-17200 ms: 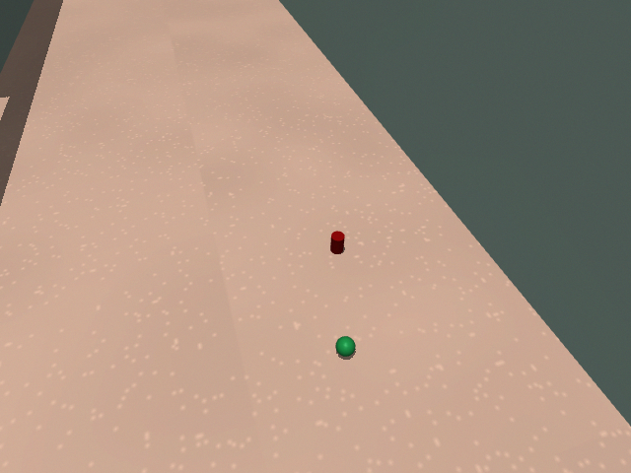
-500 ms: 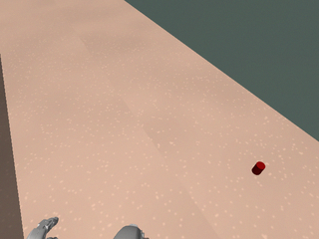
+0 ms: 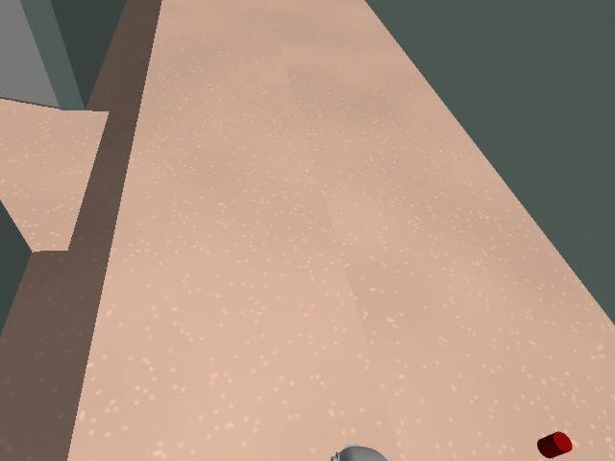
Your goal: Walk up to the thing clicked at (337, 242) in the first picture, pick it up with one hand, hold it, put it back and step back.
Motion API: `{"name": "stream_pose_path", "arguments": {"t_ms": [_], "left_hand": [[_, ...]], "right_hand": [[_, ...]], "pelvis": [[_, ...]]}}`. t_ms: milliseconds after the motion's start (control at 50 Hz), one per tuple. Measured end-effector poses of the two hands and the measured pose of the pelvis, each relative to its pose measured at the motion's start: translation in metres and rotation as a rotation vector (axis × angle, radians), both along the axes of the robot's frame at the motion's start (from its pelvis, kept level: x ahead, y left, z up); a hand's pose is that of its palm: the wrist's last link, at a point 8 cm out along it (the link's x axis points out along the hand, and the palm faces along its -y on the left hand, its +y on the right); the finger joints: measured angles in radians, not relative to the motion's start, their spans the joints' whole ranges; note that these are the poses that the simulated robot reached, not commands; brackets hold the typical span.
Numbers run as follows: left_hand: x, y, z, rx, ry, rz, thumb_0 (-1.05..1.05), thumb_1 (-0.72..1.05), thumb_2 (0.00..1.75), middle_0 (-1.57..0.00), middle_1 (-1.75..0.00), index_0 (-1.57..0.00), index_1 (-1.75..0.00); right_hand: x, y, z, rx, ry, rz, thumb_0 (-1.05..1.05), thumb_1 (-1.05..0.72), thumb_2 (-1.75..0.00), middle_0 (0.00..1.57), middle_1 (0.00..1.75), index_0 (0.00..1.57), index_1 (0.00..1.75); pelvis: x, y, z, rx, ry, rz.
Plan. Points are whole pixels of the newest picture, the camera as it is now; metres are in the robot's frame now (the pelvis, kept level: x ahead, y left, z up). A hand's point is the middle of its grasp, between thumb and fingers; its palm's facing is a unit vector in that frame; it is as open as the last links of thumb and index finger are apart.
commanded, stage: walk up
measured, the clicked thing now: (554, 445) +0.35 -0.87 -0.73
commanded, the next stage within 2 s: stand in 1.48 s
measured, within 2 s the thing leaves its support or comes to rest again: neither
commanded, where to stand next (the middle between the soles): +0.10 -0.04 m, yaw +20 degrees
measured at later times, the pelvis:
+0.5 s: pelvis +0.02 -0.06 -0.02, yaw +14 degrees
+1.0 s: pelvis +0.02 -0.05 -0.01, yaw +22 degrees
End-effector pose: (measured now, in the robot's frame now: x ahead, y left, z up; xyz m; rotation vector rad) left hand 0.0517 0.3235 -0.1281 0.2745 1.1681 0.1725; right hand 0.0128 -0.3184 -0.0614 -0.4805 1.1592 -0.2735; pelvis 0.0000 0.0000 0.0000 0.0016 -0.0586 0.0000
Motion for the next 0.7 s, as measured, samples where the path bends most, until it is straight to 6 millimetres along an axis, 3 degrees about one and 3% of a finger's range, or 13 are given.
{"name": "stream_pose_path", "arguments": {"t_ms": [120, 240, 360, 480, 580, 700], "left_hand": [[0.01, -0.025, -0.003, 0.002, 0.006, 0.07, 0.0, 0.9, 0.9, -0.2, -0.3, -0.2, -0.3], [0.027, -0.054, 0.002, 0.059, -0.046, 0.095, 0.0, 0.9, 0.9, -0.2, -0.3, -0.21, -0.3], [0.02, -0.068, 0.027, 0.092, -0.106, 0.145, 0.0, 0.9, 0.9, -0.21, -0.3, -0.21, -0.3], [-0.005, -0.053, 0.03, 0.121, -0.119, 0.21, 0.0, 0.9, 0.9, -0.21, -0.3, -0.21, -0.3], [-0.034, -0.033, 0.008, 0.11, -0.094, 0.281, 0.0, 0.9, 0.9, -0.21, -0.3, -0.21, -0.3], [-0.066, -0.036, -0.004, 0.05, 0.007, 0.35, 0.0, 0.9, 0.9, -0.2, -0.3, -0.21, -0.3]], "right_hand": [[0.047, -0.016, -0.012, 0.01, 0.012, 0.085, 0.01, -0.9, -0.9, 0.21, 0.3, 0.21, 0.3], [0.106, -0.042, -0.051, 0.043, -0.019, 0.143, 0.01, -0.9, -0.9, 0.21, 0.3, 0.21, 0.3], [0.145, -0.037, -0.059, 0.096, -0.028, 0.239, 0.01, -0.9, -0.9, 0.21, 0.3, 0.2, 0.3], [0.157, -0.029, -0.055, 0.109, -0.013, 0.299, 0.01, -0.9, -0.9, 0.21, 0.3, 0.2, 0.3], [0.153, -0.023, -0.052, 0.065, 0.001, 0.312, 0.01, -0.9, -0.9, 0.21, 0.3, 0.2, 0.3], [0.144, -0.015, -0.038, 0.032, 0.033, 0.322, 0.01, -0.9, -0.9, 0.21, 0.3, 0.2, 0.3]], "pelvis": [[0.016, -0.018, -0.006, -0.002, 0.01, 0.063], [0.02, -0.044, -0.023, -0.008, 0.019, 0.118], [0.016, -0.055, -0.015, 0.03, 0.01, 0.194], [0.018, -0.057, -0.015, 0.015, 0.015, 0.24], [0.015, -0.049, -0.025, 0.02, 0.001, 0.277], [0.016, -0.04, -0.016, -0.017, 0.012, 0.327]]}}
